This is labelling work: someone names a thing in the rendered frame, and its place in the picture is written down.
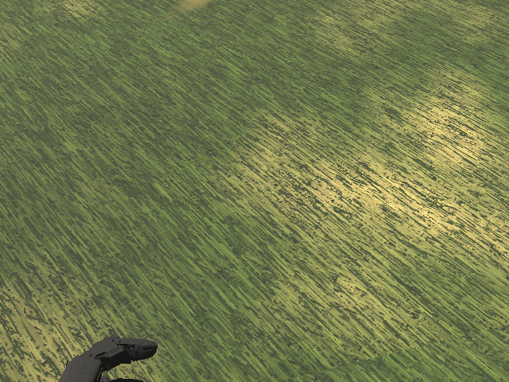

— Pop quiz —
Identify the robot left hand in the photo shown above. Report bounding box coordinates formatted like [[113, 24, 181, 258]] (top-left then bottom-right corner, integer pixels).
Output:
[[58, 335, 157, 382]]

